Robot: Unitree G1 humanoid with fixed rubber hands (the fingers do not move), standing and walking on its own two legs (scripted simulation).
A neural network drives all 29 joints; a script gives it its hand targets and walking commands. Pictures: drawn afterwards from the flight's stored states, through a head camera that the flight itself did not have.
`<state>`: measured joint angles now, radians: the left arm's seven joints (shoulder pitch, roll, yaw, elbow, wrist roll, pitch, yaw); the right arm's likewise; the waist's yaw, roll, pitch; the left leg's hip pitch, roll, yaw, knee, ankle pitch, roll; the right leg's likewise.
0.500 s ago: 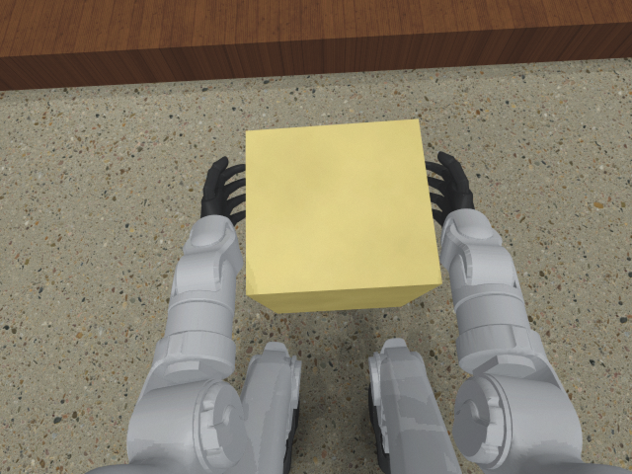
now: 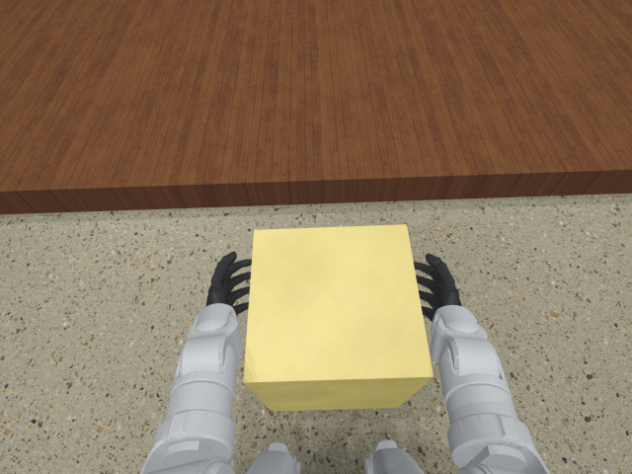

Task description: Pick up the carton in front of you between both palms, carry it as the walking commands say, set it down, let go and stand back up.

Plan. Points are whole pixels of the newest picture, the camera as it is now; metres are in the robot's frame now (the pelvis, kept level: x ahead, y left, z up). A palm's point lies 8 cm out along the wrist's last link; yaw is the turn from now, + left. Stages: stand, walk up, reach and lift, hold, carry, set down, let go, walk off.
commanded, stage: reach and lift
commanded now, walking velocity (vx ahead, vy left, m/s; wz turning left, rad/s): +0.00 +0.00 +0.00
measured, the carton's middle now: (332, 327) +0.35 +0.00 -0.10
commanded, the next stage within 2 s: hold in 1.40 s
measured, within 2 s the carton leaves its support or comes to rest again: neither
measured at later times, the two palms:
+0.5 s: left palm (191, 288) +0.31 +0.15 +0.10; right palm (478, 294) +0.31 -0.15 +0.10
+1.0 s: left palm (190, 279) +0.32 +0.15 +0.11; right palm (481, 285) +0.31 -0.15 +0.10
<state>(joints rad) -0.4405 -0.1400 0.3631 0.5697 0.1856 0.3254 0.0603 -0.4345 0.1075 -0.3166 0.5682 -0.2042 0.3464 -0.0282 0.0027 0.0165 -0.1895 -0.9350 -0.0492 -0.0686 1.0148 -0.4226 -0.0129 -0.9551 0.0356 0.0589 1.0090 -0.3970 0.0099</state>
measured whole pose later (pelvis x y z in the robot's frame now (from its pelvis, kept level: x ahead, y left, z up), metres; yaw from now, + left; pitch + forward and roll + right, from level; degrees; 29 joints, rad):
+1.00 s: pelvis +0.02 +0.00 +0.08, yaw +0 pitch -5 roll +0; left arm -0.33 -0.17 0.30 0.36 0.30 0.62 -0.01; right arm -0.30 0.16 -0.27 0.33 -0.30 0.64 0.02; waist -0.01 0.01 0.03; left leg -0.12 -0.02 -0.08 0.42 -0.22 0.00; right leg -0.14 0.02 0.06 0.41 -0.19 0.01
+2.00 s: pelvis +0.01 +0.00 +0.08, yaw +0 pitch -8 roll +0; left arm -0.31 -0.17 0.28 0.26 0.29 0.74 -0.01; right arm -0.30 0.16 -0.24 0.24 -0.28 0.76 0.01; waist 0.00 0.01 0.04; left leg -0.04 -0.02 -0.08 0.39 -0.20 0.00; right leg -0.06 0.02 0.07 0.38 -0.18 0.01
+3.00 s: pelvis +0.21 +0.00 +0.07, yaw +4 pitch +5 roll -1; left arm -0.14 -0.13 0.08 -0.31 0.11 1.19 0.09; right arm -0.11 0.13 -0.12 -0.35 -0.09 1.22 -0.09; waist 0.00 0.01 -0.15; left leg -0.43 0.06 0.08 1.00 -0.44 0.01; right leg -0.27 -0.02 -0.22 0.43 -0.26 -0.05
